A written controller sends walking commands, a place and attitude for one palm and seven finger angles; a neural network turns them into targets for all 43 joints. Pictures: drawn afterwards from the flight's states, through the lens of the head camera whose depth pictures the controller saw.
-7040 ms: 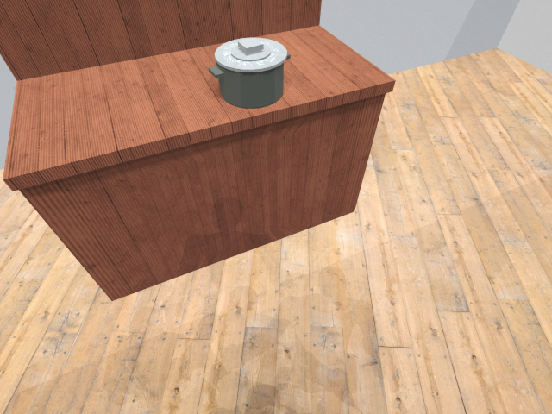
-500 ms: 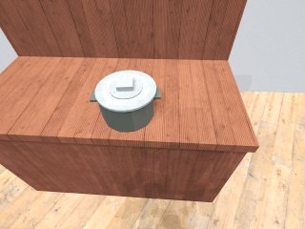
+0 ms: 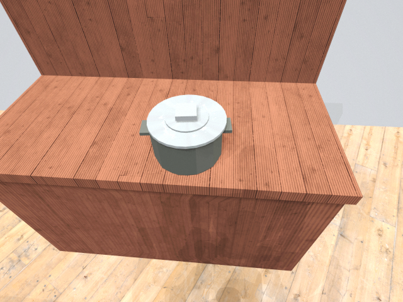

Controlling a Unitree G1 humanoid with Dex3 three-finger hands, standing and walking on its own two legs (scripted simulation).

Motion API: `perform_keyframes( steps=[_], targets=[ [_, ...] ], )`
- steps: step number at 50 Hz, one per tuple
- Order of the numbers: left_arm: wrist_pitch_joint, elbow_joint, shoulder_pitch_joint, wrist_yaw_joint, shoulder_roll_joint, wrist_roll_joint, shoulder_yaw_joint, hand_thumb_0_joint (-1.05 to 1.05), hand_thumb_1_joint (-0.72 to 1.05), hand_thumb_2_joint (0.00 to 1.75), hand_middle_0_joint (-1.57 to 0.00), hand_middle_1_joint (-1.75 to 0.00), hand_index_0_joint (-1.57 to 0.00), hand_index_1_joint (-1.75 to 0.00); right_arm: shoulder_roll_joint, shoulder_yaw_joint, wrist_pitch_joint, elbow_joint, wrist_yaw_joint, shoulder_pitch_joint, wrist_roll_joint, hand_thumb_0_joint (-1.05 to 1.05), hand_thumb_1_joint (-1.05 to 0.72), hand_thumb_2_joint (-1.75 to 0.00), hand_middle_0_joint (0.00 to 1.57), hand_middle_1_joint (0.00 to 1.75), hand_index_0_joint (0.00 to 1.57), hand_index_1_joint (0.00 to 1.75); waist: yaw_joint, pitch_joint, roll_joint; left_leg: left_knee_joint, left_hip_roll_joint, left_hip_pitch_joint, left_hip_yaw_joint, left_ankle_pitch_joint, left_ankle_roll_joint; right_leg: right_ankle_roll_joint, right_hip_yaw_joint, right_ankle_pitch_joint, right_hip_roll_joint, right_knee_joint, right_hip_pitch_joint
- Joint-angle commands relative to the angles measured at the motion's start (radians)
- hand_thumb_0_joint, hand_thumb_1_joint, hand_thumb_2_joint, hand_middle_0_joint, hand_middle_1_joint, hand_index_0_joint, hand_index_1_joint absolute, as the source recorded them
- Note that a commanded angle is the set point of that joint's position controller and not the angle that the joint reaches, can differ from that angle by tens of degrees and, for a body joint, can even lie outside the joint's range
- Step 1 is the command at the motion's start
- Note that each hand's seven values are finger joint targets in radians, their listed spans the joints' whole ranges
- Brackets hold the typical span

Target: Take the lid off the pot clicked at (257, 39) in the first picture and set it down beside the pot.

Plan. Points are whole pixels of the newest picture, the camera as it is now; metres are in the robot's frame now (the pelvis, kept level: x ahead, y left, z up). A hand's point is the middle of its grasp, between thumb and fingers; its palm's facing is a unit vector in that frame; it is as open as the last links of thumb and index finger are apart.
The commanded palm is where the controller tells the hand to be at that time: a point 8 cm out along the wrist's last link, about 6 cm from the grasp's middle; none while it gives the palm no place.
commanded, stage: come to a stop and stand still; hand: left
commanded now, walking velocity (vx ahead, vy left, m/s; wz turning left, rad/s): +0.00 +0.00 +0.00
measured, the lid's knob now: (186, 111) +0.54 +0.08 +0.08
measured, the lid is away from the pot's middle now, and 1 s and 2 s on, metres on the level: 0.00 0.00 0.00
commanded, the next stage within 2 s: look again from close up in 0.80 s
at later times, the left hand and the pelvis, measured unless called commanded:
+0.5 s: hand out of the picture +0.09 +0.16 -0.16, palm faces +0.02 -0.97 -0.23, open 7.3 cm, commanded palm none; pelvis +0.06 -0.02 +0.01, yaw +1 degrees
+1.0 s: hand out of the picture +0.09 +0.15 -0.16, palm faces +0.03 -0.98 -0.21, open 7.3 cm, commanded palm none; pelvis +0.07 -0.03 +0.01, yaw +1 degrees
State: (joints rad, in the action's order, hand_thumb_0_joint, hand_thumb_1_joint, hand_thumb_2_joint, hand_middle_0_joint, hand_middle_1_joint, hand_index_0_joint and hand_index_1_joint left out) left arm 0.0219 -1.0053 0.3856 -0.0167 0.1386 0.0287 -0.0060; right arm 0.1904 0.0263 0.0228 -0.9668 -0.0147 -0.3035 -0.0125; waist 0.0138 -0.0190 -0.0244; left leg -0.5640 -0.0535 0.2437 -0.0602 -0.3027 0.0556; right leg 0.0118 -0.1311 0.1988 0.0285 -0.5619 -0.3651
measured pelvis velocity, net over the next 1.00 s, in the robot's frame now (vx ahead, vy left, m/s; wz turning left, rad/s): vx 0.07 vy -0.03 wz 0.02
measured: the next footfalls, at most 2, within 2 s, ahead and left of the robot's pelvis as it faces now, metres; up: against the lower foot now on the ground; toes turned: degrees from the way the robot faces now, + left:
none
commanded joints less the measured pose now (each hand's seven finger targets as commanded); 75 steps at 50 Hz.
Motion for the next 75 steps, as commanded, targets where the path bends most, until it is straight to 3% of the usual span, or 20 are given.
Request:
perform_keyframes(
  steps=[1,6,12,21,32,38,42,47,55,75],
  targets=[
    [-0.028,0.041,0.009,-0.014,0.113,-0.007,-0.020,0.00,0.90,0.90,-0.20,-0.30,-0.20,-0.30,0.078,0.012,-0.041,0.044,-0.007,-0.015,0.001,0.00,-0.90,-0.90,0.20,0.30,0.20,0.30,-0.018,-0.073,0.026,0.234,0.126,0.063,0.177,-0.194,-0.005,-0.059,-0.044,0.151,0.022,0.122,-0.008],
    [-0.036,0.016,0.000,-0.018,0.102,-0.011,-0.014,0.00,0.90,0.90,-0.20,-0.30,-0.20,-0.30,0.062,0.005,-0.054,0.009,-0.012,-0.038,0.006,0.00,-0.90,-0.90,0.20,0.30,0.20,0.30,-0.019,-0.044,0.053,0.225,0.130,0.026,0.159,-0.063,-0.009,-0.056,-0.034,0.001,0.033,0.112,0.054],
    [-0.037,-0.006,-0.017,-0.022,0.105,-0.017,-0.013,0.00,0.90,0.90,-0.20,-0.30,-0.20,-0.30,0.051,-0.002,-0.064,-0.030,-0.021,-0.053,0.007,0.00,-0.90,-0.90,0.20,0.30,0.20,0.30,-0.018,-0.008,0.022,0.191,0.137,-0.037,0.128,0.151,-0.016,-0.050,-0.015,-0.157,0.045,0.092,0.107],
    [-0.038,-0.011,-0.056,-0.026,0.121,-0.021,-0.015,0.00,0.90,0.90,-0.20,-0.30,-0.20,-0.30,0.055,-0.001,-0.060,-0.063,-0.027,-0.053,0.005,0.00,-0.90,-0.90,0.20,0.30,0.20,0.30,-0.023,0.010,0.026,0.165,0.146,-0.106,0.107,0.284,-0.029,-0.057,-0.013,-0.271,0.056,0.085,0.139],
    [-0.041,-0.001,-0.083,-0.027,0.138,-0.023,-0.017,0.00,0.90,0.90,-0.20,-0.30,-0.20,-0.30,0.063,0.000,-0.058,-0.078,-0.029,-0.037,0.003,0.00,-0.90,-0.90,0.20,0.30,0.20,0.30,-0.025,0.018,0.013,0.169,0.148,-0.139,0.101,0.312,-0.038,-0.063,-0.015,-0.321,0.062,0.099,0.171],
    [-0.037,-0.002,-0.086,-0.025,0.138,-0.024,-0.017,0.00,0.90,0.90,-0.20,-0.30,-0.20,-0.30,0.060,0.000,-0.053,-0.083,-0.028,-0.026,0.003,0.00,-0.90,-0.90,0.20,0.30,0.20,0.30,-0.021,-0.015,0.028,0.181,0.152,-0.129,0.100,0.258,-0.037,-0.063,-0.013,-0.266,0.055,0.124,0.158],
    [-0.040,-0.001,-0.080,-0.026,0.139,-0.023,-0.016,0.00,0.90,0.90,-0.20,-0.30,-0.20,-0.30,0.062,-0.001,-0.057,-0.087,-0.028,-0.033,0.004,0.00,-0.90,-0.90,0.20,0.30,0.20,0.30,-0.024,0.015,0.024,0.177,0.151,-0.147,0.096,0.278,-0.038,-0.063,-0.019,-0.294,0.059,0.121,0.178],
    [-0.041,-0.006,-0.073,-0.026,0.136,-0.024,-0.014,0.00,0.90,0.90,-0.20,-0.30,-0.20,-0.30,0.057,-0.003,-0.057,-0.097,-0.029,-0.038,0.005,0.00,-0.90,-0.90,0.20,0.30,0.20,0.30,-0.022,-0.001,0.021,0.178,0.152,-0.141,0.097,0.280,-0.038,-0.063,-0.015,-0.293,0.058,0.128,0.176],
    [-0.038,-0.016,-0.058,-0.026,0.130,-0.023,-0.011,0.00,0.90,0.90,-0.20,-0.30,-0.20,-0.30,0.045,-0.005,-0.056,-0.109,-0.027,-0.047,0.006,0.00,-0.90,-0.90,0.20,0.30,0.20,0.30,-0.020,-0.035,0.025,0.191,0.149,-0.109,0.097,0.198,-0.036,-0.059,-0.018,-0.208,0.054,0.152,0.164],
    [-0.035,-0.037,-0.026,-0.027,0.104,-0.021,-0.006,0.00,0.90,0.90,-0.20,-0.30,-0.20,-0.30,0.021,-0.007,-0.062,-0.130,-0.029,-0.078,0.008,0.00,-0.90,-0.90,0.20,0.30,0.20,0.30,-0.015,-0.058,0.026,0.197,0.152,-0.084,0.105,0.178,-0.025,-0.053,-0.008,-0.160,0.048,0.147,0.148]
  ],
)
